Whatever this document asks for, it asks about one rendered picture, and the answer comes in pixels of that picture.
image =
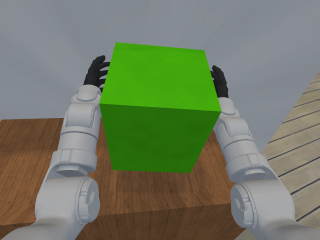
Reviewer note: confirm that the robot left forearm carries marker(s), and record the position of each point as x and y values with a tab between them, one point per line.
76	152

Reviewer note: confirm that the left robot hand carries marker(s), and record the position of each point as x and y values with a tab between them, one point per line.
94	73

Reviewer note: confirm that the carton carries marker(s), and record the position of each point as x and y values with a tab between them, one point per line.
158	107

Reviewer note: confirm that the pedestal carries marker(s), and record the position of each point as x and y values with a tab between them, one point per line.
134	205

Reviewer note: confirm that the robot right forearm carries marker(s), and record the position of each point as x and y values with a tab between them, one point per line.
243	159

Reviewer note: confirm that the robot right upper arm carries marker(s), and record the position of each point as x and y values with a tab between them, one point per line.
264	207

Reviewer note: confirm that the right robot hand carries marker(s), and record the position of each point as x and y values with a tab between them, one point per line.
219	82

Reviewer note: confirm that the robot left upper arm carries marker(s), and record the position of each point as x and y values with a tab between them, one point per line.
64	206

